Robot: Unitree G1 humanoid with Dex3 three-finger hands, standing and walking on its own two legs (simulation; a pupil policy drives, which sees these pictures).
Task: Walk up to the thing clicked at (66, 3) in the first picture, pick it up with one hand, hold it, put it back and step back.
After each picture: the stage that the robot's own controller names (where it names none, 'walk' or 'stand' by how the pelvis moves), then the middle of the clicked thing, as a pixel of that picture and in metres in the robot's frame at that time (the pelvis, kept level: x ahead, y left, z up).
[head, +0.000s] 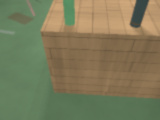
stand; (68, 4) +0.94 +0.10 +0.05
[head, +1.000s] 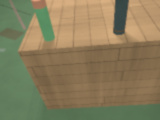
walk; (44, 20) +0.82 +0.25 +0.06
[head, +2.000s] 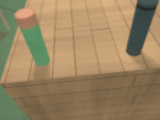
stand; (34, 40) +0.55 +0.22 +0.08
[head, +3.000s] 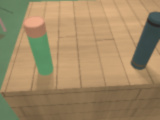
stand; (40, 49) +0.51 +0.18 +0.07
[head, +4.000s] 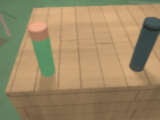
stand; (43, 52) +0.53 +0.18 +0.05
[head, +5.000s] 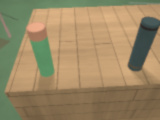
stand; (42, 52) +0.53 +0.19 +0.05
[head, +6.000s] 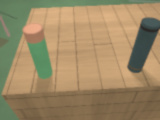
stand; (39, 53) +0.51 +0.20 +0.05
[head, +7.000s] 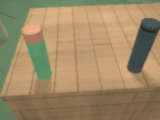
stand; (38, 54) +0.51 +0.20 +0.05
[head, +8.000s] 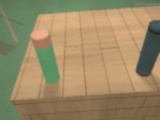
rise first; (47, 59) +0.49 +0.19 +0.05
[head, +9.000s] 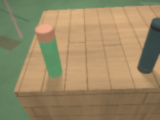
go down; (50, 53) +0.52 +0.19 +0.05
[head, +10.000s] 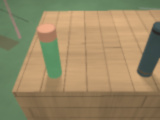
go down; (51, 53) +0.52 +0.17 +0.06
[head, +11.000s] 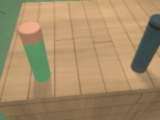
go down; (37, 55) +0.48 +0.17 +0.07
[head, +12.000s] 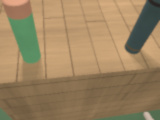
close in; (25, 33) +0.51 +0.17 +0.09
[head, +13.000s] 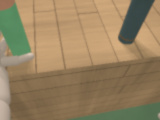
close; (11, 26) +0.53 +0.20 +0.12
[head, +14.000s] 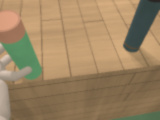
lift; (21, 51) +0.43 +0.17 +0.11
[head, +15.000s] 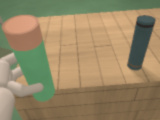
lift; (35, 65) +0.31 +0.14 +0.22
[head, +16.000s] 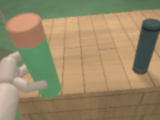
hold; (40, 63) +0.32 +0.13 +0.22
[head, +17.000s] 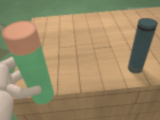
hold; (33, 69) +0.32 +0.15 +0.20
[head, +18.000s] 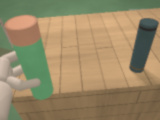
crouch; (34, 63) +0.33 +0.15 +0.20
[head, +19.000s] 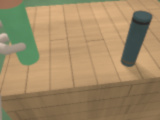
lower; (18, 29) +0.44 +0.18 +0.23
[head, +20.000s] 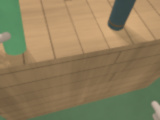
lower; (7, 14) +0.54 +0.15 +0.14
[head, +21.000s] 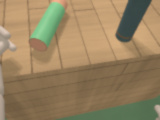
lower; (50, 22) +0.63 +0.06 +0.03
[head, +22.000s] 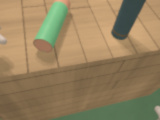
lower; (53, 22) +0.62 +0.03 +0.03
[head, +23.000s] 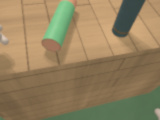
lower; (61, 21) +0.61 +0.01 +0.03
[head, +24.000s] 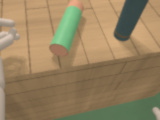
open; (68, 26) +0.60 -0.01 +0.03
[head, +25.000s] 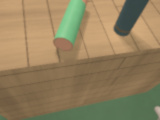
rise; (72, 19) +0.60 -0.03 +0.04
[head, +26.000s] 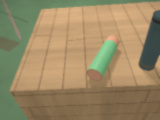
sink last; (104, 56) +0.57 -0.06 +0.00
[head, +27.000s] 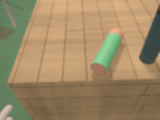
stand; (108, 49) +0.57 -0.08 +0.00
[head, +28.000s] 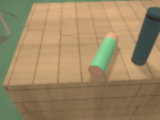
stand; (104, 53) +0.58 -0.09 +0.00
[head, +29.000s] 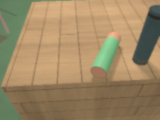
stand; (107, 53) +0.56 -0.10 +0.01
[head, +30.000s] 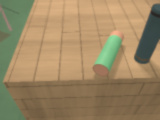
stand; (109, 51) +0.57 -0.10 +0.01
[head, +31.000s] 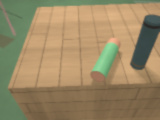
walk; (106, 58) +0.57 -0.09 -0.04
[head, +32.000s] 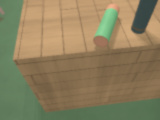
walk; (107, 24) +0.70 -0.10 -0.02
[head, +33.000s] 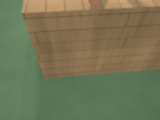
walk; out of the picture +0.96 -0.10 -0.01
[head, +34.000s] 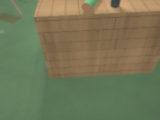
stand; (92, 0) +1.19 -0.04 -0.02
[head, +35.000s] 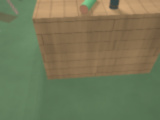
stand; (89, 2) +1.18 -0.05 -0.04
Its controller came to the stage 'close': yes
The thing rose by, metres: 0.20
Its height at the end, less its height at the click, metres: -0.09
